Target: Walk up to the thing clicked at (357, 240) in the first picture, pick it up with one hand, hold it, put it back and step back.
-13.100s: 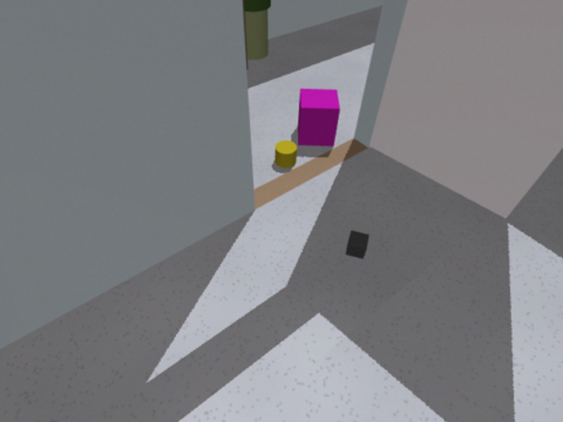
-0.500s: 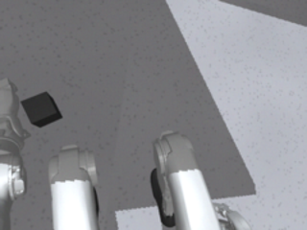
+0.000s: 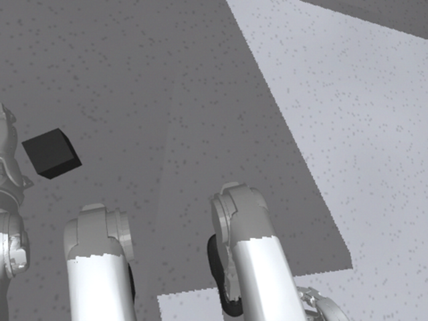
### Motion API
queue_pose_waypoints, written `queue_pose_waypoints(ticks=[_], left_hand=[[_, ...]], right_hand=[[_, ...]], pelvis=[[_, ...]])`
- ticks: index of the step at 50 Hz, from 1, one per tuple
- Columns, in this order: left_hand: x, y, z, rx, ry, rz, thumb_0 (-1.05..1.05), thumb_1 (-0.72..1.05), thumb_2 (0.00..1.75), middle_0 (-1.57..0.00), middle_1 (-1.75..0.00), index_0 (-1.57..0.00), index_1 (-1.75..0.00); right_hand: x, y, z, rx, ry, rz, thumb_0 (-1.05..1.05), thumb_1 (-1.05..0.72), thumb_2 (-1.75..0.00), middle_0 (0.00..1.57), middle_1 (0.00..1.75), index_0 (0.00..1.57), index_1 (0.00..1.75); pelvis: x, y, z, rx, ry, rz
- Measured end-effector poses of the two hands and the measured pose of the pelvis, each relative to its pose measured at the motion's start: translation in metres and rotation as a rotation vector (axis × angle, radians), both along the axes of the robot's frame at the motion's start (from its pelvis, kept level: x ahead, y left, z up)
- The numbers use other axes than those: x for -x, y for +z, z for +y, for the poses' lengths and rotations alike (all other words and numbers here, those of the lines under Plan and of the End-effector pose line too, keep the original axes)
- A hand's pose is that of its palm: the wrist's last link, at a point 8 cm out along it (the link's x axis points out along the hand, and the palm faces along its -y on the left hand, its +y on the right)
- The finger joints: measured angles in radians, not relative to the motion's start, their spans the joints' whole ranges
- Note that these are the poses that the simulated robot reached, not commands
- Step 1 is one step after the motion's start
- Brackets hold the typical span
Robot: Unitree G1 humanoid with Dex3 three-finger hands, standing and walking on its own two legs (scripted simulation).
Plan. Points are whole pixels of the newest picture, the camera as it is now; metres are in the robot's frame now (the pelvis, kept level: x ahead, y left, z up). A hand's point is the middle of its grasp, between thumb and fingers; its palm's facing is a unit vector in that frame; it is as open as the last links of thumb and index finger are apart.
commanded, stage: rise first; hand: left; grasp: from above
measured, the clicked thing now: (54, 154) +0.46 +0.27 -0.29
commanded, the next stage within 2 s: approach in 0.82 s
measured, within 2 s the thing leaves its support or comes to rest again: neither
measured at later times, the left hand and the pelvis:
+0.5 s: hand (4, 161) +0.42 +0.31 -0.16, palm faces -0.39 -0.19 -0.90, open 13.7 cm; pelvis +0.00 +0.00 +0.01, yaw +0 degrees
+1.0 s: hand (7, 160) +0.42 +0.31 -0.16, palm faces -0.38 -0.19 -0.90, open 13.7 cm; pelvis +0.00 +0.00 +0.01, yaw +1 degrees
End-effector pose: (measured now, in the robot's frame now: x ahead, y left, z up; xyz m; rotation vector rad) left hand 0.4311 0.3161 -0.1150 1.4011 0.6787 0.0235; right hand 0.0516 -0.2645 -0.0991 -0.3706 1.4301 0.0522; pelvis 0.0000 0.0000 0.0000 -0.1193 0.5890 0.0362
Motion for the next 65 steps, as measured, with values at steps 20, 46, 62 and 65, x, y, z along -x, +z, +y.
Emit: queue_pose_waypoints(ticks=[20, 46, 62, 65], left_hand=[[0.006, 0.013, 0.002, 0.0, -0.007, 0.012, 0.0, -0.48, 0.93, -0.18, -0.95, -0.18, -0.96], [0.007, 0.014, -0.003, -0.001, -0.021, 0.009, 0.0, -0.46, 0.92, -0.21, -0.92, -0.2, -0.93], [-0.035, 0.011, -0.032, 0.007, -0.055, -0.036, 0.0, -0.54, 0.98, -0.16, -0.97, -0.14, -0.99], [-0.052, 0.017, -0.043, 0.008, -0.065, -0.067, 0.0, -0.56, 0.99, -0.14, -0.98, -0.13, -1.0]], right_hand=[[-0.006, 0.007, -0.002, 0.01, 0.012, -0.033, 0.0, -0.92, -0.91, 0.2, 0.3, 0.2, 0.3], [0.0, 0.006, -0.001, 0.002, 0.006, -0.022, 0.0, -0.92, -0.91, 0.2, 0.3, 0.2, 0.3], [0.01, 0.013, -0.003, 0.029, 0.022, -0.006, 0.0, -0.91, -0.9, 0.2, 0.3, 0.2, 0.3], [0.018, 0.015, -0.003, 0.031, -0.001, 0.007, 0.0, -0.91, -0.9, 0.2, 0.3, 0.2, 0.3]], pelvis=[[0.003, 0.007, 0.0, -0.001, 0.004, -0.003], [0.004, 0.008, -0.001, -0.007, 0.005, -0.001], [0.002, 0.003, -0.001, 0.002, -0.001, 0.009], [0.001, 0.003, 0.0, 0.006, -0.004, 0.016]])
